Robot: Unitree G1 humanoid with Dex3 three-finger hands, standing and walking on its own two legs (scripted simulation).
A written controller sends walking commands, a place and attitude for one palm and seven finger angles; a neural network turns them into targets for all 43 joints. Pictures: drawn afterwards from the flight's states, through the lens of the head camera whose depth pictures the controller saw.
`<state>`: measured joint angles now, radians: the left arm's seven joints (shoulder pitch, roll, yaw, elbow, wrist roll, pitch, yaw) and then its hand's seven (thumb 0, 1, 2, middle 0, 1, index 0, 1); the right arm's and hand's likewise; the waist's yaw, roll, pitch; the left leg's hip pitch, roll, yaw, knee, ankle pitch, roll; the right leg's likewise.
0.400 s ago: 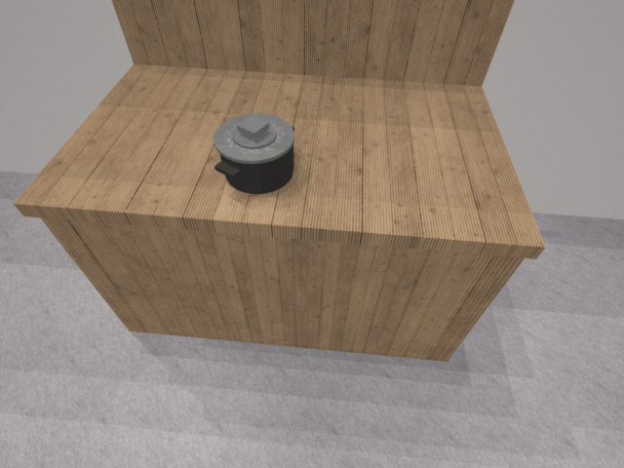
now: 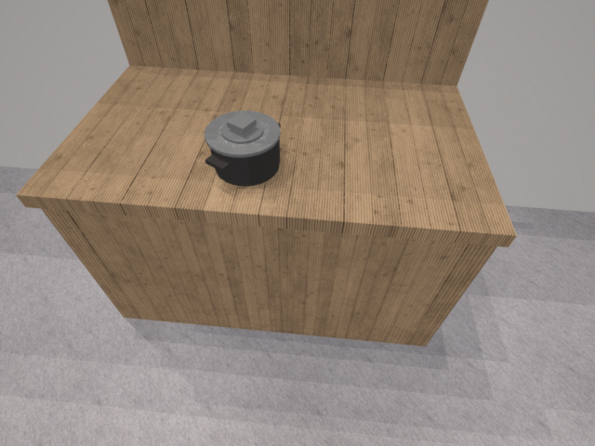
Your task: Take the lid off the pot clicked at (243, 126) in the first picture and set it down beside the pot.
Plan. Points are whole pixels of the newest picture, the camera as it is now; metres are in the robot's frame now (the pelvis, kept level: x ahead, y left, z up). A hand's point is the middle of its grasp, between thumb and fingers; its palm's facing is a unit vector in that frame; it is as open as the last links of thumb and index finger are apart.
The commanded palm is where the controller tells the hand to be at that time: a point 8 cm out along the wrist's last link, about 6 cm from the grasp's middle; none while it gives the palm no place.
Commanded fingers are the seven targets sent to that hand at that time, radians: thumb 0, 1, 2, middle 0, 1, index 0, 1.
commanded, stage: look at it before walking up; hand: left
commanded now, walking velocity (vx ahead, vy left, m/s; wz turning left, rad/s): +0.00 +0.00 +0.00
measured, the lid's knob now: (241, 123) +0.75 +0.17 +0.01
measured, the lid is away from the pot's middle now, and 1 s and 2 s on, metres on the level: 0.00 0.00 0.00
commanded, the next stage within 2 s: take the last steps up to it in 0.24 s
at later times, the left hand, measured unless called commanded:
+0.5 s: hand out of the picture -0.01 +0.16 -0.18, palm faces +0.05 -0.98 -0.17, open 7.4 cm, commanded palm none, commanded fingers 0.00 0.90 0.90 -0.20 -0.30 -0.20 -0.30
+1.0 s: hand (208, 370) +0.27 +0.17 -0.17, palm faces +0.01 -0.98 -0.21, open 7.4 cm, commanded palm none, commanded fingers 0.00 0.90 0.90 -0.20 -0.30 -0.20 -0.30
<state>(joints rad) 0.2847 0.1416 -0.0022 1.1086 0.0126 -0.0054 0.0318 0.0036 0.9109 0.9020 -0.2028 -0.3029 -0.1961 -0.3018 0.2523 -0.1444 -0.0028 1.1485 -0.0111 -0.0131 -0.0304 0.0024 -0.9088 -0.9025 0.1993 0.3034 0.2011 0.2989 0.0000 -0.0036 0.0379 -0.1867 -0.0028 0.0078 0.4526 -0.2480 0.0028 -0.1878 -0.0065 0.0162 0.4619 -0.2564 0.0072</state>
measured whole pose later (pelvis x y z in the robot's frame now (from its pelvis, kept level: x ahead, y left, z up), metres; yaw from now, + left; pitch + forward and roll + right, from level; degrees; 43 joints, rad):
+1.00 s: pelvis +0.14 -0.01 -0.02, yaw +1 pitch +1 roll +1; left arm 0.11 0.17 0.06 0.93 0.02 -0.06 -0.01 0.01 0.92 0.90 -0.20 -0.30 -0.19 -0.30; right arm 0.46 -0.11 -0.01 1.15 -0.02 -0.06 -0.02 0.00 -0.90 -0.90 0.20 0.30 0.20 0.30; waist -0.04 0.01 0.08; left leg -0.12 0.00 0.05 0.68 -0.49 0.01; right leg -0.43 -0.05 -0.08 0.61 -0.19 -0.08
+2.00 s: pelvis +0.19 +0.00 -0.01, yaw +0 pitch -2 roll +0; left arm 0.29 0.19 0.00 0.93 0.02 0.01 0.03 0.01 0.91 0.90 -0.20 -0.30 -0.20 -0.30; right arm 0.35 -0.18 0.00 1.00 -0.03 0.03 0.00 0.00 -0.91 -0.90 0.20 0.30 0.20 0.30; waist -0.01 -0.01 0.00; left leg -0.30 0.01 0.03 0.58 -0.26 0.02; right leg -0.27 0.00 -0.04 0.58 -0.29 -0.02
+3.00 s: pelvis +0.24 +0.02 +0.00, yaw -1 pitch -1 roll +0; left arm 0.31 0.17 -0.02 1.05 0.02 -0.01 0.03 0.00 0.91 0.90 -0.20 -0.30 -0.20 -0.30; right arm 0.26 -0.15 0.01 1.10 -0.01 -0.03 -0.03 0.00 -0.93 -0.90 0.20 0.30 0.20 0.30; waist 0.01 -0.04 0.02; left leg -0.19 -0.02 0.05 0.45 -0.26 0.04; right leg -0.15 -0.02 -0.02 0.43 -0.27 0.01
